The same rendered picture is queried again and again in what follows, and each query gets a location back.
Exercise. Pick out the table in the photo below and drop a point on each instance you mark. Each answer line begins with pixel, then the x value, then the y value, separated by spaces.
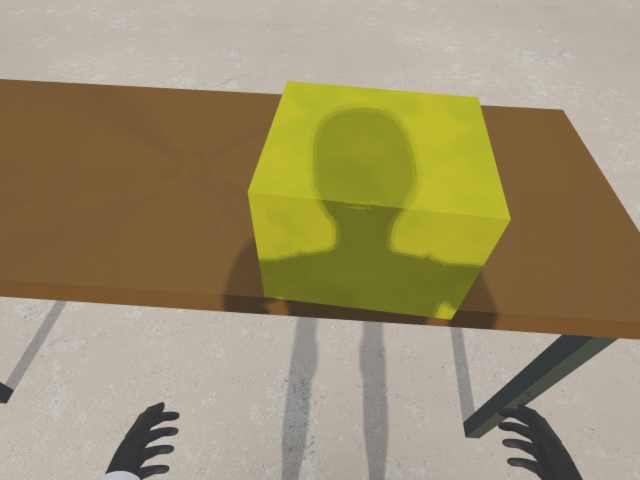
pixel 139 196

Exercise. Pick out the carton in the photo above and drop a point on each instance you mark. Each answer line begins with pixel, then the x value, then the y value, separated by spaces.
pixel 376 199

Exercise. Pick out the left robot hand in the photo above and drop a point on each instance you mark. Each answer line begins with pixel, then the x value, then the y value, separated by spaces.
pixel 131 453

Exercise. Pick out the right robot hand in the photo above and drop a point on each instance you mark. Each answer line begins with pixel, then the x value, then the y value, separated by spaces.
pixel 554 461

